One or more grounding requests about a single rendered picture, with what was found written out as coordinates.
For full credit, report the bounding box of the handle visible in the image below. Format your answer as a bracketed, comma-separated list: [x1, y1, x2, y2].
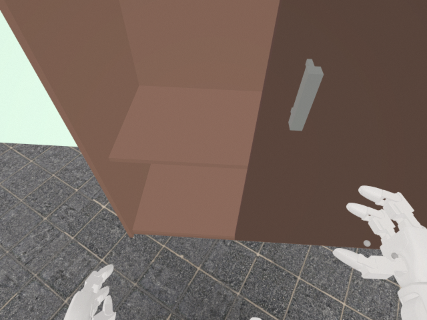
[288, 59, 324, 131]

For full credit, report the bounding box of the robot left hand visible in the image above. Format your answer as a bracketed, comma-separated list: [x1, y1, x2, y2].
[64, 264, 116, 320]

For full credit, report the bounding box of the right robot forearm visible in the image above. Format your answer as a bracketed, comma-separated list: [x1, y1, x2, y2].
[398, 282, 427, 320]

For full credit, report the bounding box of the wardrobe door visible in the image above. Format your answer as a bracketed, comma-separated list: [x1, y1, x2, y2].
[235, 0, 427, 249]

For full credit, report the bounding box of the robot right hand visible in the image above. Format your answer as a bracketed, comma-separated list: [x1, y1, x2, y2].
[333, 185, 427, 287]

